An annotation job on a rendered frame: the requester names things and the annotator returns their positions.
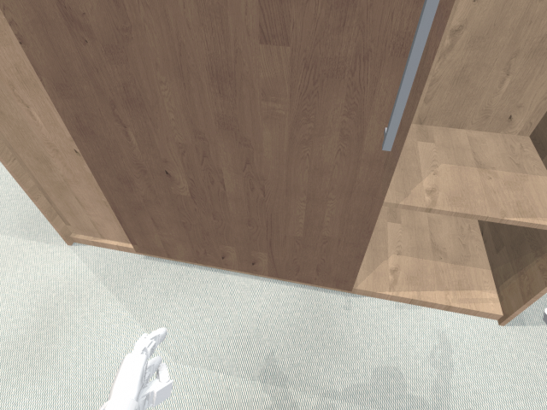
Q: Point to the handle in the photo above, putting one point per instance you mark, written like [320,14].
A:
[423,28]

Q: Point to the left robot hand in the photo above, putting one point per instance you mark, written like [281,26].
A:
[135,371]

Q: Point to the wardrobe door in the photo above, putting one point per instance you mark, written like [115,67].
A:
[35,134]
[241,134]

